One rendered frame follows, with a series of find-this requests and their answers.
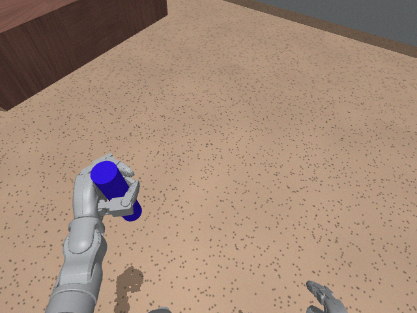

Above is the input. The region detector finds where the left robot hand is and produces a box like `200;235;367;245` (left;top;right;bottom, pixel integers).
72;153;140;221

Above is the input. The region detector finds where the can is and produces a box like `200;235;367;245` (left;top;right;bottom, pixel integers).
91;161;142;222

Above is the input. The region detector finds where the left robot arm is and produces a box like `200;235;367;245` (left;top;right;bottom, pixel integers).
45;216;107;313

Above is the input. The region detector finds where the right robot hand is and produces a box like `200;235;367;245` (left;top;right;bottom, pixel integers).
306;280;348;313

